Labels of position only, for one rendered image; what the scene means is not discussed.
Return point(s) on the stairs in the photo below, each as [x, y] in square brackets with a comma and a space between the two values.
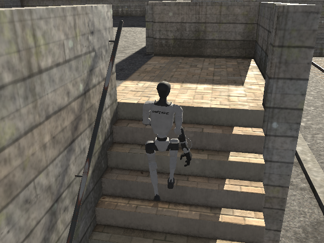
[218, 198]

